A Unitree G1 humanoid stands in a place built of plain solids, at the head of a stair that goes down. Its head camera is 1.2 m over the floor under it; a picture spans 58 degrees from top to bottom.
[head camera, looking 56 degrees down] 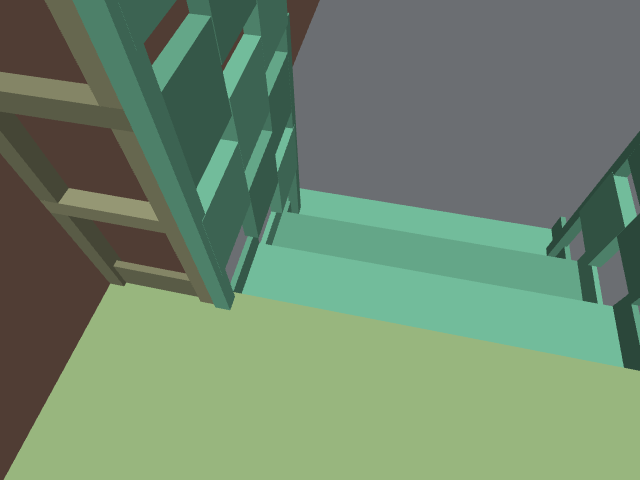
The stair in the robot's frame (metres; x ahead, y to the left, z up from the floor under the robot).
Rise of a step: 0.18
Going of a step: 0.30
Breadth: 1.32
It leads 12 degrees to the right of straight ahead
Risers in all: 4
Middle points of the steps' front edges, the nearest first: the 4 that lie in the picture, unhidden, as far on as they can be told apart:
0.49 -0.33 0.00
0.78 -0.39 -0.18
1.08 -0.46 -0.36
1.37 -0.52 -0.54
